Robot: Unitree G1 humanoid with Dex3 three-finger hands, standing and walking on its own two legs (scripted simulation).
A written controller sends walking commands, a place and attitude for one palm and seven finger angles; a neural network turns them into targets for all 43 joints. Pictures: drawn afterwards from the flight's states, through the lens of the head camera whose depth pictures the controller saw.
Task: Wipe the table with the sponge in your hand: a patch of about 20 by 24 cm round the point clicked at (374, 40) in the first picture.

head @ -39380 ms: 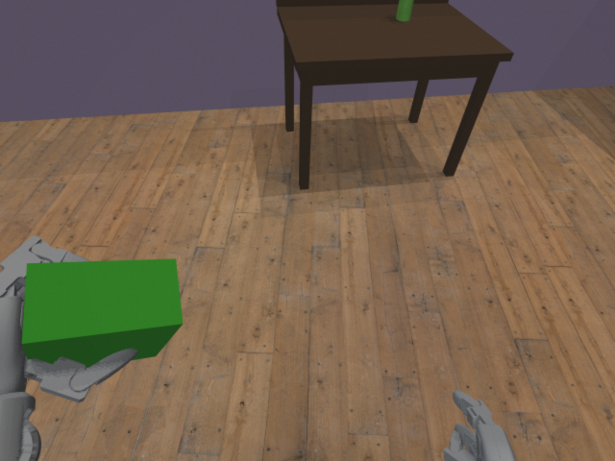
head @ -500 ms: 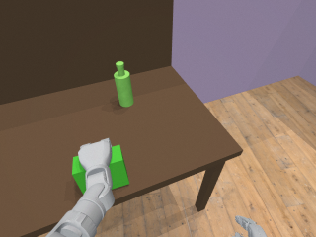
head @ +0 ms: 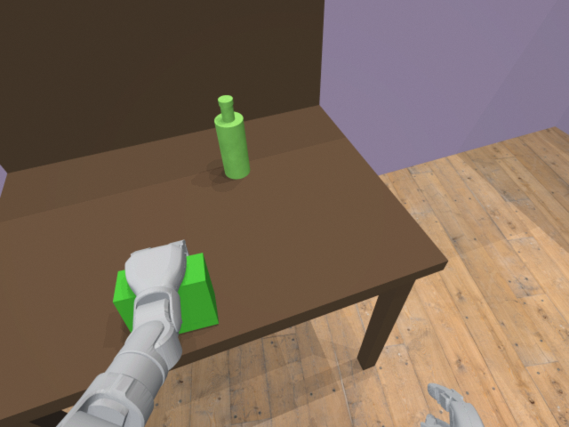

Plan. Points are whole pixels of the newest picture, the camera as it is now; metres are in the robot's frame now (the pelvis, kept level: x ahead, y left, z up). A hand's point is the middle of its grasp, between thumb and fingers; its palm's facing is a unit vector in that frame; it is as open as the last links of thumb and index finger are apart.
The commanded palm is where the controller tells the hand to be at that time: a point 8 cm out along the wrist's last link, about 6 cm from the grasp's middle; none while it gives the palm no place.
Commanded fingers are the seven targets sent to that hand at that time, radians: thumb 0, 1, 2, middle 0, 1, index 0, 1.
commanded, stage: wipe forward along the middle lane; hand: left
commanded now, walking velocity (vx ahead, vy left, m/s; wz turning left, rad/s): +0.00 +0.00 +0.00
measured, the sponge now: (173, 305) +0.32 +0.22 -0.06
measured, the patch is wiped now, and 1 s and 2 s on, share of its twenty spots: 0.95 0.95 0.95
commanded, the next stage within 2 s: slide back across to the first lane in 1.44 s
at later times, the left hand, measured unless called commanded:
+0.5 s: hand (161, 262) +0.38 +0.25 -0.02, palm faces -0.11 -0.01 -0.99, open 10.6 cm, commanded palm +0.37 +0.25 +0.01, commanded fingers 0.00 0.10 1.30 -1.20 -1.60 -1.20 -1.60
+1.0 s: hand (154, 239) +0.43 +0.28 -0.02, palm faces -0.12 +0.00 -0.99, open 10.5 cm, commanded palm +0.42 +0.27 +0.01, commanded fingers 0.00 0.10 1.30 -1.20 -1.60 -1.20 -1.60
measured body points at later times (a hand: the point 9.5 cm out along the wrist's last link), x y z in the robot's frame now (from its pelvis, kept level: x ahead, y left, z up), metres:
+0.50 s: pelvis -0.02 +0.00 -0.02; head +0.02 -0.01 +0.43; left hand +0.38 +0.24 +0.04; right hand +0.07 -0.26 -0.15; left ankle +0.02 +0.11 -0.72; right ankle +0.00 -0.06 -0.72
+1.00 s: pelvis -0.02 +0.02 -0.03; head +0.06 +0.03 +0.42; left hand +0.43 +0.28 +0.03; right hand +0.03 -0.24 -0.15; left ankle +0.02 +0.11 -0.72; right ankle +0.00 -0.06 -0.72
